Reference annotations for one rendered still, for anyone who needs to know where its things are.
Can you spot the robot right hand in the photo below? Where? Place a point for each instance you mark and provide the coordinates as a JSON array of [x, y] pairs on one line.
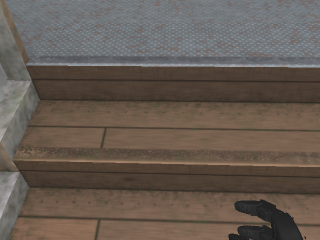
[[283, 226]]

